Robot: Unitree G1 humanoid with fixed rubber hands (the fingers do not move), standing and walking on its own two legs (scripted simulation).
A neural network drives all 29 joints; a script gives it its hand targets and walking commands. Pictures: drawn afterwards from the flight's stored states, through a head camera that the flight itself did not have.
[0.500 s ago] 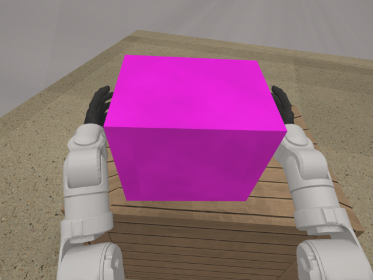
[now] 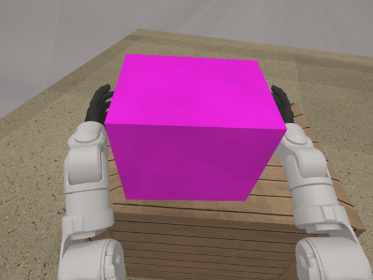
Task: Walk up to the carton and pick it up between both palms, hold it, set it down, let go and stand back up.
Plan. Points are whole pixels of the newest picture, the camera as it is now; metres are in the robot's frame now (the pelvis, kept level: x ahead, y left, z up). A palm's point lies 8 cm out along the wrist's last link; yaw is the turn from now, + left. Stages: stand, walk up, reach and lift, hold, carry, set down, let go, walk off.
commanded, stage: hold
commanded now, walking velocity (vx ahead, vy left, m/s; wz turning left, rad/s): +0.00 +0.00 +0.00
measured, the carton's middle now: (189, 132) +0.38 +0.01 +0.15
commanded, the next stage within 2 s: none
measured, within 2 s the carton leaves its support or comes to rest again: neither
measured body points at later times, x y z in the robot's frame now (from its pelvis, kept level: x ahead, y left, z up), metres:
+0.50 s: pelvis +0.00 +0.00 +0.00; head -0.04 +0.02 +0.45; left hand +0.37 +0.19 +0.20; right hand +0.37 -0.18 +0.19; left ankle +0.03 +0.11 -0.75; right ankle +0.01 -0.11 -0.75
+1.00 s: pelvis +0.00 +0.00 +0.00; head -0.05 +0.02 +0.45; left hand +0.36 +0.20 +0.20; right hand +0.37 -0.18 +0.20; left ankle +0.03 +0.11 -0.75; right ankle +0.01 -0.11 -0.75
